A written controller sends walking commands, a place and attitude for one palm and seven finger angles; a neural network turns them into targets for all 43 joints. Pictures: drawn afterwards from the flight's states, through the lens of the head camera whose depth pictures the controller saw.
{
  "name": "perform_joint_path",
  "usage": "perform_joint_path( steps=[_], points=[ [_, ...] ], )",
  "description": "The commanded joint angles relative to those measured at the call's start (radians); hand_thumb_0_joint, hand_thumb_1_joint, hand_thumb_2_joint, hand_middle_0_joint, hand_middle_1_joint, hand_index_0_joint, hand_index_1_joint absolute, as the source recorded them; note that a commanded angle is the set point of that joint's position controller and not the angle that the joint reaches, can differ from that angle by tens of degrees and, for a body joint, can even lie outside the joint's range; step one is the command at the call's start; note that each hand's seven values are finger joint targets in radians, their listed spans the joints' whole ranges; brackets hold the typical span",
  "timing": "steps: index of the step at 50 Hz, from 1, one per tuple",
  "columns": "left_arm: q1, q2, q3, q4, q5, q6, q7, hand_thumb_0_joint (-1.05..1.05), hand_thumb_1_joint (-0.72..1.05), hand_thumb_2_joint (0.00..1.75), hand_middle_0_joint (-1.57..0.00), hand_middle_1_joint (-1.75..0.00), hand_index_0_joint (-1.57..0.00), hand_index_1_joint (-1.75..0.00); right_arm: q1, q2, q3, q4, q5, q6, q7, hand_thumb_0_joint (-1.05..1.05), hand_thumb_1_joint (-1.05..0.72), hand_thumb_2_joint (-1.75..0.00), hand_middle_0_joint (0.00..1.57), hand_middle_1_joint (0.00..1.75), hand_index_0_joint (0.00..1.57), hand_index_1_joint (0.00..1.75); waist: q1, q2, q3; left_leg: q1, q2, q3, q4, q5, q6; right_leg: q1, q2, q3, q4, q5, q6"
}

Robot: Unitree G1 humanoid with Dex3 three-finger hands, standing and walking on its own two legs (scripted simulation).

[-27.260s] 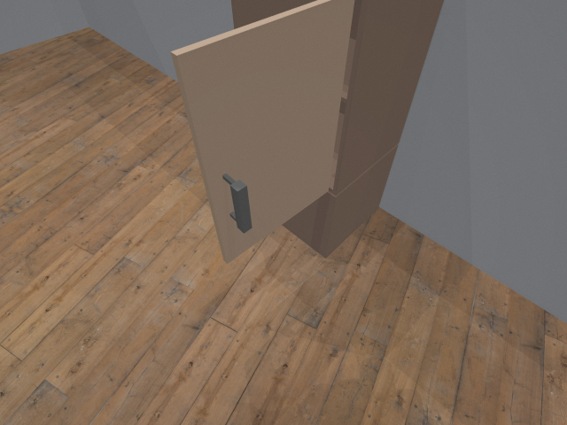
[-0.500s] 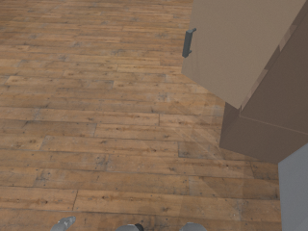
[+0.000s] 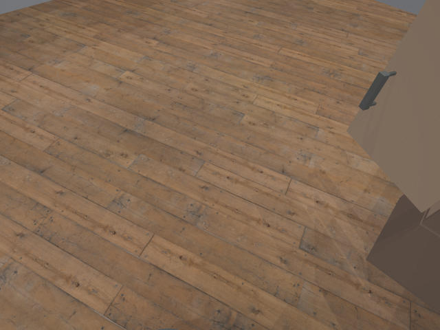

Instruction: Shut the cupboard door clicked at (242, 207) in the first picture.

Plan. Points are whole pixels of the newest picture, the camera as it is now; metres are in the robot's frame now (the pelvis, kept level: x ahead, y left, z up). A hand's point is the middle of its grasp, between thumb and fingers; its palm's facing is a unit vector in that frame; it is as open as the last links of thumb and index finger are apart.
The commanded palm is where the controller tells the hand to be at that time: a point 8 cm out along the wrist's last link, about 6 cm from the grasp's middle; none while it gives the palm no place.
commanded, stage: walk to a spot facing it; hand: left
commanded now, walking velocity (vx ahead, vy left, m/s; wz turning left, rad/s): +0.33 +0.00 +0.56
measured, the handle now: (378, 90) +0.89 -0.51 -0.08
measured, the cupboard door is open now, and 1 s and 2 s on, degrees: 64 64 64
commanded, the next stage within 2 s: turn to face it in 1.12 s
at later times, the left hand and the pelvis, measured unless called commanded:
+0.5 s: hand out of the picture +0.11 +0.15 -0.13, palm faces +0.30 -0.92 -0.26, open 7.4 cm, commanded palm none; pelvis +0.12 -0.05 +0.02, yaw +16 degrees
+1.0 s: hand out of the picture +0.13 +0.21 -0.17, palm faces +0.57 -0.80 -0.20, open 7.4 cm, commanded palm none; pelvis +0.25 +0.06 +0.00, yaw +30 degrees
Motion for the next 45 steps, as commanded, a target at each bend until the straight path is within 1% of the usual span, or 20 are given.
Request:
perform_joint_path(
  steps=[1,4,10,13,14,15,16,17,18,19,22,26,31,37,39,41,42,43,44,45],
  points=[
    [-0.194,0.086,0.021,-0.163,0.001,-0.042,-0.002,0.0,0.9,0.9,-0.2,-0.3,-0.2,-0.3,0.223,-0.224,-0.042,-0.011,-0.006,-0.033,-0.035,0.0,-0.9,-0.9,0.2,0.3,0.2,0.3,-0.121,0.271,-0.065,0.263,0.32,-0.494,-0.351,-0.042,0.19,-0.412,0.039,0.137,0.288,0.005,-0.018],
    [-0.132,0.088,0.022,-0.123,0.0,-0.042,-0.022,0.0,0.9,0.9,-0.2,-0.3,-0.2,-0.3,0.111,-0.183,-0.026,-0.036,-0.003,-0.049,-0.041,0.0,-0.9,-0.9,0.2,0.3,0.2,0.3,-0.056,0.226,-0.019,0.179,0.249,-0.388,-0.382,-0.04,0.163,-0.354,0.05,0.143,0.223,0.14,-0.005],
    [-0.095,0.07,0.018,-0.115,-0.005,-0.04,-0.033,0.0,0.9,0.9,-0.2,-0.3,-0.2,-0.3,0.074,-0.188,-0.03,-0.023,-0.001,-0.053,-0.035,0.0,-0.9,-0.9,0.2,0.3,0.2,0.3,-0.022,0.214,-0.004,0.037,0.194,-0.323,-0.415,-0.16,0.162,-0.147,0.104,0.087,-0.075,0.224,0.006],
    [-0.011,0.073,0.026,-0.088,-0.001,-0.051,-0.034,0.0,0.9,0.9,-0.2,-0.3,-0.2,-0.3,0.042,-0.185,-0.035,-0.016,0.001,-0.046,-0.032,0.0,-0.9,-0.9,0.2,0.3,0.2,0.3,0.019,0.195,-0.011,-0.091,0.176,-0.324,-0.354,-0.237,0.148,0.07,0.153,0.052,-0.184,0.275,0.007],
    [0.068,0.086,0.033,-0.064,0.0,-0.056,-0.031,0.0,0.9,0.9,-0.2,-0.3,-0.2,-0.3,0.024,-0.17,-0.033,-0.021,0.004,-0.044,-0.031,0.0,-0.9,-0.9,0.2,0.3,0.2,0.3,0.059,0.147,-0.022,-0.175,0.142,-0.315,-0.273,-0.266,0.131,0.207,0.164,0.056,-0.238,0.272,0.002],
    [0.184,0.127,0.049,-0.032,0.005,-0.067,-0.023,0.0,0.9,0.9,-0.2,-0.3,-0.2,-0.3,0.006,-0.14,-0.028,-0.027,0.009,-0.045,-0.031,0.0,-0.9,-0.9,0.2,0.3,0.2,0.3,0.114,0.041,-0.059,-0.29,0.067,-0.262,-0.11,-0.292,0.096,0.375,0.119,0.119,-0.335,0.178,-0.007],
    [0.297,0.226,0.069,-0.014,0.022,-0.081,-0.008,0.0,0.9,0.9,-0.2,-0.3,-0.2,-0.3,0.034,-0.05,-0.012,-0.044,0.023,-0.052,-0.027,0.0,-0.9,-0.9,0.2,0.3,0.2,0.3,0.16,-0.268,-0.124,-0.424,-0.073,-0.102,0.288,-0.321,0.038,0.49,-0.154,0.452,-0.554,-0.153,-0.071],
    [0.264,0.247,0.061,-0.026,0.009,-0.073,0.005,0.0,0.9,0.9,-0.2,-0.3,-0.2,-0.3,0.027,-0.049,-0.015,-0.071,0.019,-0.047,-0.02,0.0,-0.9,-0.9,0.2,0.3,0.2,0.3,0.125,-0.335,-0.086,-0.459,-0.057,-0.124,0.544,-0.32,0.033,0.345,-0.318,0.74,-0.751,-0.4,-0.136],
    [0.156,0.213,0.056,-0.053,0.003,-0.071,0.009,0.0,0.9,0.9,-0.2,-0.3,-0.2,-0.3,0.037,-0.071,-0.025,-0.059,0.003,-0.041,-0.015,0.0,-0.9,-0.9,0.2,0.3,0.2,0.3,0.063,-0.207,-0.008,-0.475,-0.009,-0.161,0.641,-0.223,0.03,0.227,-0.314,0.689,-0.772,-0.413,-0.152],
    [0.086,0.173,0.046,-0.071,0.003,-0.084,0.012,0.0,0.9,0.9,-0.2,-0.3,-0.2,-0.3,0.059,-0.068,-0.027,-0.037,-0.002,-0.041,-0.012,0.0,-0.9,-0.9,0.2,0.3,0.2,0.3,0.025,-0.19,0.001,-0.445,0.037,-0.165,0.69,-0.12,0.023,0.132,-0.292,0.667,-0.769,-0.414,-0.148],
    [0.019,0.06,0.017,-0.061,0.0,-0.103,0.011,0.0,0.9,0.9,-0.2,-0.3,-0.2,-0.3,0.098,-0.025,-0.024,0.019,-0.003,-0.023,0.005,0.0,-0.9,-0.9,0.2,0.3,0.2,0.3,-0.037,-0.098,-0.022,-0.327,0.08,-0.111,0.67,0.07,-0.009,0.061,-0.156,0.233,-0.703,0.016,-0.093],
    [0.115,0.028,0.007,-0.005,-0.002,-0.122,0.014,0.0,0.9,0.9,-0.2,-0.3,-0.2,-0.3,0.044,-0.002,-0.017,0.016,0.002,-0.014,0.013,0.0,-0.9,-0.9,0.2,0.3,0.2,0.3,-0.015,-0.059,-0.017,-0.396,0.085,-0.066,0.589,0.14,-0.035,0.184,-0.131,0.064,-0.689,0.322,-0.109],
    [0.218,0.026,0.004,0.059,0.004,-0.134,0.02,0.0,0.9,0.9,-0.2,-0.3,-0.2,-0.3,-0.093,0.024,0.0,-0.029,0.002,-0.023,0.022,0.0,-0.9,-0.9,0.2,0.3,0.2,0.3,0.024,-0.034,-0.023,-0.466,0.101,-0.014,0.376,0.106,-0.033,0.373,-0.166,-0.021,-0.644,0.622,-0.138],
    [0.266,0.046,0.009,0.101,0.009,-0.124,0.019,0.0,0.9,0.9,-0.2,-0.3,-0.2,-0.3,-0.206,0.026,0.016,-0.072,0.002,-0.044,0.03,0.0,-0.9,-0.9,0.2,0.3,0.2,0.3,0.056,-0.069,-0.001,-0.365,0.092,0.042,0.092,0.037,0.015,0.439,-0.217,-0.055,-0.574,0.739,-0.151],
    [0.239,0.07,0.014,0.095,0.007,-0.123,0.016,0.0,0.9,0.9,-0.2,-0.3,-0.2,-0.3,-0.153,0.014,0.014,-0.065,0.002,-0.051,0.024,0.0,-0.9,-0.9,0.2,0.3,0.2,0.3,0.024,-0.08,-0.029,-0.25,0.052,0.079,0.046,-0.005,0.045,0.428,-0.224,-0.095,-0.496,0.882,-0.15],
    [0.207,0.098,0.018,0.091,-0.002,-0.119,0.013,0.0,0.9,0.9,-0.2,-0.3,-0.2,-0.3,-0.007,-0.018,0.005,-0.026,-0.003,-0.059,0.014,0.0,-0.9,-0.9,0.2,0.3,0.2,0.3,-0.052,-0.054,-0.11,0.015,-0.028,0.143,-0.04,0.034,0.07,0.344,-0.176,-0.175,-0.286,0.986,-0.116],
    [0.193,0.09,0.013,0.086,-0.008,-0.114,0.007,0.0,0.9,0.9,-0.2,-0.3,-0.2,-0.3,0.115,-0.076,-0.01,0.009,-0.006,-0.059,0.007,0.0,-0.9,-0.9,0.2,0.3,0.2,0.3,-0.115,0.012,-0.172,0.269,0.002,0.098,-0.087,0.075,0.09,0.17,-0.146,-0.185,-0.085,0.819,-0.084],
    [0.201,0.047,0.011,0.054,-0.013,-0.11,-0.004,0.0,0.9,0.9,-0.2,-0.3,-0.2,-0.3,0.247,-0.196,-0.041,0.031,-0.014,-0.064,-0.008,0.0,-0.9,-0.9,0.2,0.3,0.2,0.3,-0.168,0.243,-0.28,0.517,0.234,-0.267,-0.154,0.083,0.181,-0.102,-0.02,-0.188,0.207,0.368,-0.027],
    [0.112,0.028,-0.007,-0.008,-0.012,-0.104,-0.006,0.0,0.9,0.9,-0.2,-0.3,-0.2,-0.3,0.334,-0.265,-0.055,0.053,0.001,-0.062,-0.027,0.0,-0.9,-0.9,0.2,0.3,0.2,0.3,-0.195,0.304,-0.303,0.632,0.422,-0.57,-0.261,0.276,0.277,-0.352,0.079,-0.054,0.438,-0.068,-0.015],
    [0.015,0.04,-0.008,-0.042,-0.012,-0.099,0.005,0.0,0.9,0.9,-0.2,-0.3,-0.2,-0.3,0.331,-0.259,-0.051,0.071,0.009,-0.058,-0.04,0.0,-0.9,-0.9,0.2,0.3,0.2,0.3,-0.183,0.142,-0.228,0.57,0.464,-0.554,-0.283,0.38,0.297,-0.415,0.06,0.064,0.52,-0.043,-0.034]
  ],
)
